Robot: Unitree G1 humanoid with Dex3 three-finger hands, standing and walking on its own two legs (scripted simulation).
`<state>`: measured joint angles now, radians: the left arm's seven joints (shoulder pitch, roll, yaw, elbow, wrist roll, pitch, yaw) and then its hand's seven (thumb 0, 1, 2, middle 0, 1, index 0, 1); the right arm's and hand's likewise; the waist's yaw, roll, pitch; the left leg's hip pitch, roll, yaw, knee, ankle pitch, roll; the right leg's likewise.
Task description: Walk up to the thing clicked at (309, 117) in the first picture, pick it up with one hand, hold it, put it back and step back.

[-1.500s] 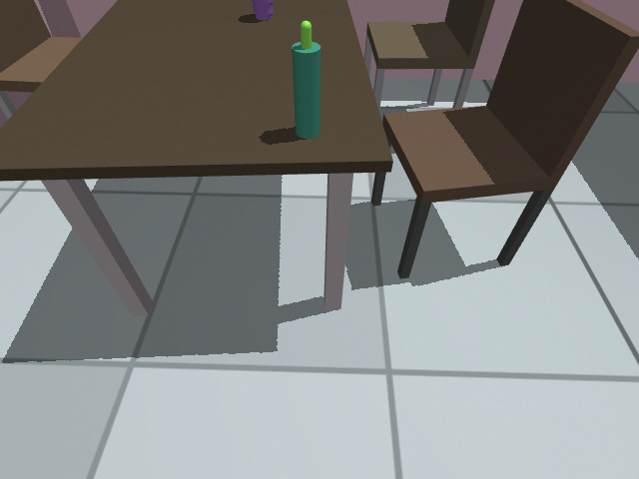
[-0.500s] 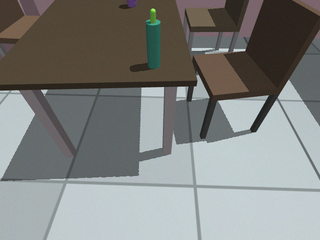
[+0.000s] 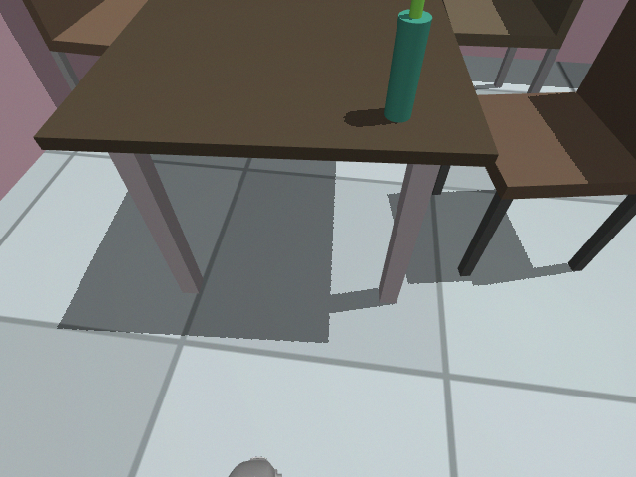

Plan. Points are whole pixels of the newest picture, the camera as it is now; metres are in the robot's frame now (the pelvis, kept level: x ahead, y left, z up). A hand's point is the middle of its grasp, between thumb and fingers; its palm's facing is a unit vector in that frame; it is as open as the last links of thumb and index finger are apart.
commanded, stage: walk up
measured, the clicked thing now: (407, 58) +0.80 -0.15 +0.12
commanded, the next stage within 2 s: none
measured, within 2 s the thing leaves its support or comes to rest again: neither
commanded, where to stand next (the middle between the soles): +0.19 +0.09 m, yaw -3 degrees
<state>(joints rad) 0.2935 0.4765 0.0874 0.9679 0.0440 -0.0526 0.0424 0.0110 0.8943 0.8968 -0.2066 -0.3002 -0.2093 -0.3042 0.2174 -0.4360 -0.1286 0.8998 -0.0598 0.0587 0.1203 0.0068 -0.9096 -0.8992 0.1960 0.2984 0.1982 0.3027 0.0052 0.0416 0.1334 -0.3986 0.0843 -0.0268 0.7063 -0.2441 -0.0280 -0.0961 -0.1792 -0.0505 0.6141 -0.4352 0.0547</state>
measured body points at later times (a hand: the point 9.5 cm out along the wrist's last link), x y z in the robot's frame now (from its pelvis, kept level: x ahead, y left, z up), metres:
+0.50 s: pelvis +0.10 +0.08 +0.01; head +0.13 +0.05 +0.46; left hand +0.17 +0.40 -0.08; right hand +0.17 -0.22 -0.13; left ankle +0.08 +0.18 -0.68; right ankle +0.15 -0.02 -0.71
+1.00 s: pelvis +0.12 +0.12 +0.01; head +0.17 +0.14 +0.45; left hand +0.24 +0.44 -0.12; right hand +0.20 -0.21 -0.09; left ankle +0.13 +0.27 -0.71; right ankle +0.12 -0.02 -0.71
